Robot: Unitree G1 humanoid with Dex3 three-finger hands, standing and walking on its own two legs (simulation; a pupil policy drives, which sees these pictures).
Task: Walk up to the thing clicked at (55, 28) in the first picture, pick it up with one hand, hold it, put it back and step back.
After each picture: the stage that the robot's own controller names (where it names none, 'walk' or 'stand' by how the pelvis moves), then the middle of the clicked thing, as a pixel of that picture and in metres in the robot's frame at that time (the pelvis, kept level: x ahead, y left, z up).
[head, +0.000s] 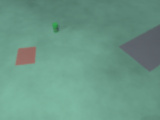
stand; (55, 27) +1.66 +0.34 -0.72
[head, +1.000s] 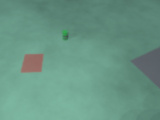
walk; (65, 35) +1.54 +0.18 -0.71
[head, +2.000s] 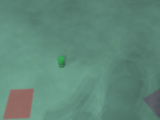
walk; (61, 62) +1.02 +0.18 -0.71
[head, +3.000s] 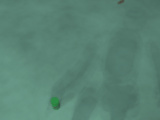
walk; (55, 103) +0.59 +0.22 -0.71
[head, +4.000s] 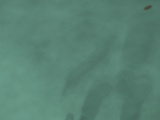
stand; out of the picture +0.36 +0.20 -0.70
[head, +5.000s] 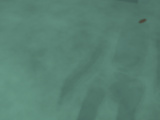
stand; out of the picture +0.32 +0.18 -0.72
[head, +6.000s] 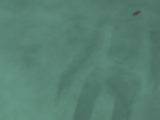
stand; out of the picture +0.30 +0.19 -0.72
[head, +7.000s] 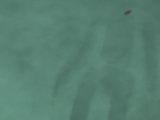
stand; out of the picture +0.30 +0.21 -0.72
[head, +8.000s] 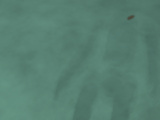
stand; out of the picture +0.29 +0.20 -0.73
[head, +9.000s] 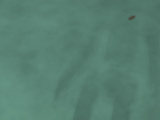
stand; out of the picture +0.29 +0.20 -0.73
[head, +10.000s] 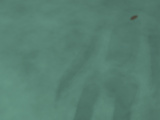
go down; out of the picture +0.29 +0.20 -0.73
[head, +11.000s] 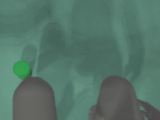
go down; (23, 70) +0.38 +0.22 -0.31
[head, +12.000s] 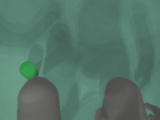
approach; (29, 71) +0.37 +0.23 -0.30
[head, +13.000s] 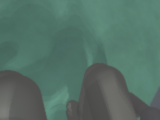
close in; out of the picture +0.36 +0.26 -0.22
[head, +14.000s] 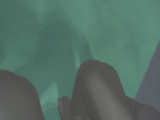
close; out of the picture +0.35 +0.26 -0.22
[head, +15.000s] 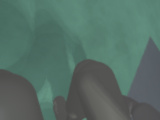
close; out of the picture +0.35 +0.27 -0.22
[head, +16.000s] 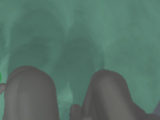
lift; out of the picture +0.30 +0.27 -0.16
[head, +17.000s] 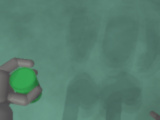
lift; (27, 86) +0.31 +0.18 +0.03
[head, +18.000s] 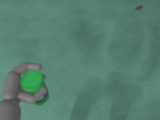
hold; (36, 88) +0.32 +0.17 +0.02
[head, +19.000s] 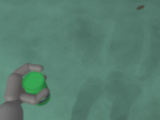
hold; (37, 89) +0.32 +0.17 +0.01
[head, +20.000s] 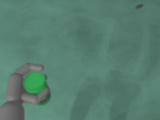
hold; (38, 89) +0.32 +0.17 +0.01
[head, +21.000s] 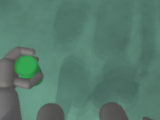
crouch; (30, 72) +0.37 +0.18 -0.06
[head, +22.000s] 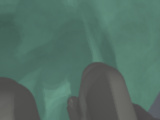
lower; out of the picture +0.39 +0.27 -0.19
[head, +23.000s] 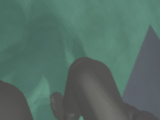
lower; out of the picture +0.40 +0.28 -0.22
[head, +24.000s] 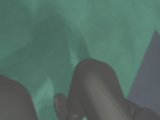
lower; out of the picture +0.39 +0.29 -0.22
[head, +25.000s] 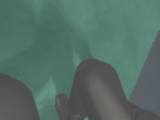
lower; out of the picture +0.38 +0.29 -0.21
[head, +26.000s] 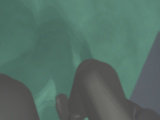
loosen; out of the picture +0.37 +0.28 -0.22
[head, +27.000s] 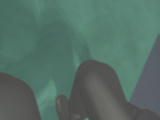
withdraw; out of the picture +0.37 +0.27 -0.23
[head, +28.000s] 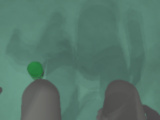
walk; (36, 71) +0.40 +0.22 -0.33
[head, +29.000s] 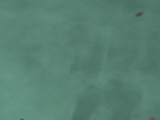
stand; out of the picture +0.32 +0.16 -0.66
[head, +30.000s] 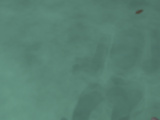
stand; out of the picture +0.34 +0.18 -0.67
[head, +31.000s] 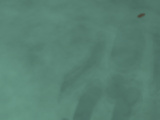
stand; out of the picture +0.34 +0.17 -0.70
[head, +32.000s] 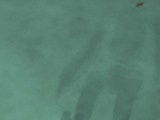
walk; out of the picture +0.36 +0.17 -0.71
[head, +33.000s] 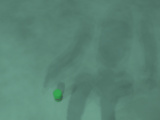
walk; (57, 95) +0.54 +0.17 -0.71
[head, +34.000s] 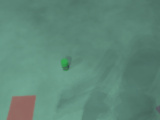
walk; (65, 65) +0.87 +0.23 -0.70
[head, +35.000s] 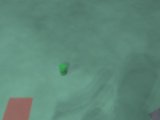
stand; (63, 69) +0.93 +0.19 -0.71
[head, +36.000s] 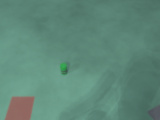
stand; (63, 69) +0.97 +0.19 -0.73
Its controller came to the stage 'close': yes
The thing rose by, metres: 0.71
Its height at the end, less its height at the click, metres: +0.00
